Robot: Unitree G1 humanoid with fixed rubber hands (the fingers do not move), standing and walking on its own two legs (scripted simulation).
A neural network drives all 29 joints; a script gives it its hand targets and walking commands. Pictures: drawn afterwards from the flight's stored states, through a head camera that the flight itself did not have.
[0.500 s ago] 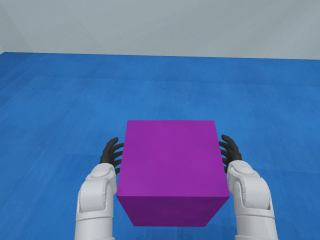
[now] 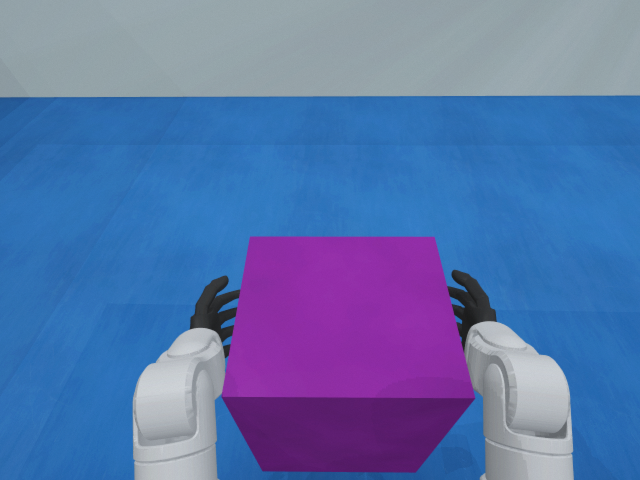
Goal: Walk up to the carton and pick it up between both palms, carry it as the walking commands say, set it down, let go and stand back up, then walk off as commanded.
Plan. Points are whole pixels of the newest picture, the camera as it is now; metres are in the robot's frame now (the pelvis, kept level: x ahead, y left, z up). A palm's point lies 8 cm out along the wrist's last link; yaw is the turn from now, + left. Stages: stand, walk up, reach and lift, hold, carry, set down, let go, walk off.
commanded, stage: carry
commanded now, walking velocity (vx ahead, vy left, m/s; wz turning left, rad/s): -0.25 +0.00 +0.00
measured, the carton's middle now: (340, 365) +0.27 +0.01 +0.02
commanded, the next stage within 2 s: none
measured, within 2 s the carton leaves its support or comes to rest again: neither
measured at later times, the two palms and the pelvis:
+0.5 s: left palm out of the picture +0.11 +0.21 +0.07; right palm out of the picture +0.13 -0.09 +0.09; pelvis -0.14 +0.04 +0.01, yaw +0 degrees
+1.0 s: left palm out of the picture -0.04 +0.17 +0.11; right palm out of the picture -0.06 -0.13 +0.10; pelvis -0.32 +0.04 +0.01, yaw -2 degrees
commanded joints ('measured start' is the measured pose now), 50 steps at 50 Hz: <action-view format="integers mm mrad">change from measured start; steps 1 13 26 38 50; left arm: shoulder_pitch -418 -365 -519 -399 -378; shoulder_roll -837 -850 -897 -849 -838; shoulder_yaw -720 -676 -785 -738 -674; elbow -2 -34 -97 -29 -20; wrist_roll -388 -343 -417 -389 -332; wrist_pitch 19 5 -33 -5 1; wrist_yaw -260 -271 -260 -274 -266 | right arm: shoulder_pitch -333 -418 -371 -343 -425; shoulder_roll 832 895 898 854 873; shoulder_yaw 650 735 664 695 734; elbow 18 -50 -54 -55 -48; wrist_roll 339 415 379 371 422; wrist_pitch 11 9 -34 -7 7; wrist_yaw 242 236 253 247 247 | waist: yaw -28 -3 -14 -14 -1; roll -7 -238 138 -181 -234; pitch -251 -238 -205 -228 -225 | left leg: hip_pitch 97 2 305 51 26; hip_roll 109 -90 170 34 -91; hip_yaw -132 14 -111 -63 9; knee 29 336 -116 56 325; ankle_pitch -12 -421 327 -74 -440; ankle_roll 17 -32 159 -16 -41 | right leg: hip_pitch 190 181 -255 230 175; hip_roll -182 -306 -21 -333 -306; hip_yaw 194 253 54 314 244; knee -301 -209 567 -274 -227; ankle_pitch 127 607 -47 382 556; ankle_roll -13 -185 20 -78 -185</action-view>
